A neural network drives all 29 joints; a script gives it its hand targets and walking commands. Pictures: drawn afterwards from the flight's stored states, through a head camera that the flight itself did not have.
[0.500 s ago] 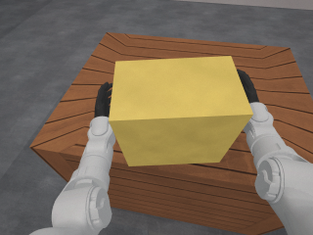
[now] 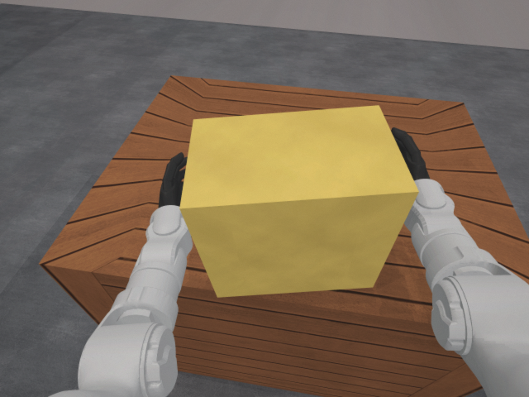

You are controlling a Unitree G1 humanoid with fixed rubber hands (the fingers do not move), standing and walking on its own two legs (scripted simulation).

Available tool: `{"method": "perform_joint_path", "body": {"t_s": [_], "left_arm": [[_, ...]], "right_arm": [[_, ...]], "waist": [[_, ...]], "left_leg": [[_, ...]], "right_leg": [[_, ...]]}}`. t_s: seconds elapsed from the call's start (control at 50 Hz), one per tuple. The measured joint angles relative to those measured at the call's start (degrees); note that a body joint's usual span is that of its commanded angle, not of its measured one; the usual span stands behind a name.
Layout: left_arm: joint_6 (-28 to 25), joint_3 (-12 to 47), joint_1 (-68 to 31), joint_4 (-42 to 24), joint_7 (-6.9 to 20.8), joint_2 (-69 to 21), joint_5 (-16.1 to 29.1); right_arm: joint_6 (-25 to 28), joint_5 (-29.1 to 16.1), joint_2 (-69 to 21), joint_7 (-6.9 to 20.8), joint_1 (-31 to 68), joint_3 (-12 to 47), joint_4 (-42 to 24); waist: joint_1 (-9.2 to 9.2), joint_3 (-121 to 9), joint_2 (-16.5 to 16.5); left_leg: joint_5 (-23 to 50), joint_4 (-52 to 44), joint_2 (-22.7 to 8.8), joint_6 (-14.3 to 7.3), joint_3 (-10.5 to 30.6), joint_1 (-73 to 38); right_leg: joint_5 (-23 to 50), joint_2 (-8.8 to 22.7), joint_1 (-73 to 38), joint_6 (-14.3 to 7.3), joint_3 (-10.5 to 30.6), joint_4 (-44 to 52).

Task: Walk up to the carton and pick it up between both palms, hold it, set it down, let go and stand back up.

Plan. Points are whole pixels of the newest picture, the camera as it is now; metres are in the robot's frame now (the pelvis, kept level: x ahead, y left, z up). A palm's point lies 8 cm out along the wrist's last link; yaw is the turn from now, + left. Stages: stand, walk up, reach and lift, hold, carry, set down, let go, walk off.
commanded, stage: reach and lift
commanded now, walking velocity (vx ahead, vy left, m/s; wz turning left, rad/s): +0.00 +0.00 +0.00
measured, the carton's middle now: (290, 210) +0.41 +0.02 +0.06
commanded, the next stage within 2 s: none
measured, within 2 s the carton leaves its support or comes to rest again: neither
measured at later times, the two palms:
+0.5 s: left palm (160, 176) +0.36 +0.21 +0.16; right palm (439, 164) +0.40 -0.16 +0.19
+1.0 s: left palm (155, 162) +0.37 +0.21 +0.18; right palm (444, 161) +0.39 -0.16 +0.21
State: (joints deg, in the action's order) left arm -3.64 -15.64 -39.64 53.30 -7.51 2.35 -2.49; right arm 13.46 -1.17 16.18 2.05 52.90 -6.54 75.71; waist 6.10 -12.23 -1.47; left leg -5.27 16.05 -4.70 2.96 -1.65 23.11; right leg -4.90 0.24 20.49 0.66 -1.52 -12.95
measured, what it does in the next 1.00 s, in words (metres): stands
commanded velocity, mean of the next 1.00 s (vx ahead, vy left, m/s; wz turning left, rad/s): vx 0.00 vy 0.00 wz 0.00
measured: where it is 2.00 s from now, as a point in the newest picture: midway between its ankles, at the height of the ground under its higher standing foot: outside the picture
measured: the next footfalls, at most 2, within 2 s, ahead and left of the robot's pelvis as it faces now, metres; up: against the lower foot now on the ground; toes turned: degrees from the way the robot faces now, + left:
none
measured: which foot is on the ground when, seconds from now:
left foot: down 0.00-1.00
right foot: down 0.00-1.00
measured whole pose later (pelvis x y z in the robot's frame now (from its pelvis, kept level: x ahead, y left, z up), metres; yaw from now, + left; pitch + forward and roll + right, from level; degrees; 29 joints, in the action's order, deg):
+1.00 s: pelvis +0.00 +0.02 +0.00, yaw +2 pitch -2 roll -1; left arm 33.5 -14.3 -39.1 25.7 -3.6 5.2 -7.5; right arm -12.4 -12.3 13.7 0.3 50.5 -6.6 56.8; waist -2.9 -6.3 -3.5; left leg -8.2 18.3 -2.0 1.1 -0.5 8.0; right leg -7.6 2.6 3.9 2.6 -2.3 -13.7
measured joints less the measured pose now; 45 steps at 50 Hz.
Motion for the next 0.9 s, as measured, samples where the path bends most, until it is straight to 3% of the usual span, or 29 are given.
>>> {"method": "perform_joint_path", "body": {"t_s": [0.1,0.32,0.48,0.6,0.78,0.9], "left_arm": [[2.92,1.32,0.68,-3.05,-0.64,0.40,1.50],[11.84,-0.42,0.98,-11.13,0.88,0.27,-1.40],[20.70,-2.23,-0.26,-15.31,4.38,1.79,-3.63],[25.12,-2.57,-3.13,-15.74,5.27,2.51,-4.73],[29.40,-2.24,-7.02,-15.73,4.74,3.16,-5.20],[33.45,-0.77,-4.32,-21.74,4.17,2.58,-5.65]], "right_arm": [[-2.49,-3.43,0.42,0.06,0.67,3.02,-1.53],[-9.41,-7.91,0.54,-0.92,0.27,5.86,-7.98],[-15.48,-7.72,-1.91,-2.62,-1.20,2.86,-12.48],[-18.60,-6.78,-2.63,-2.59,-0.58,-0.86,-13.43],[-20.99,-2.76,-3.09,-0.46,2.87,-8.50,-11.76],[-22.25,-5.24,-2.82,-0.04,1.46,-6.58,-13.57]], "waist": [[-0.57,-0.18,0.42],[-2.43,2.23,0.43],[-5.12,4.65,-0.50],[-5.45,5.57,-1.46],[-6.22,4.67,-3.07],[-7.45,5.15,-2.86]], "left_leg": [[-0.52,0.27,-0.19,0.22,0.34,-1.54],[-0.73,-0.36,-0.21,0.56,1.10,-8.30],[-0.44,-0.18,0.83,-0.15,1.39,-11.94],[-0.21,0.34,1.87,-1.05,1.06,-12.78],[0.08,0.55,3.22,-2.09,0.87,-11.47],[-1.10,0.90,3.26,-2.18,1.04,-13.29]], "right_leg": [[-0.46,-0.18,-1.82,-0.17,-0.39,0.07],[-1.49,-0.25,-8.45,-0.49,-1.19,-0.31],[-1.82,0.75,-11.92,0.14,-1.40,-1.35],[-1.62,1.80,-12.59,0.95,-1.01,-2.11],[-1.66,3.04,-11.17,1.71,-0.61,-2.76],[-1.89,2.94,-13.98,1.70,-0.66,-1.17]]}}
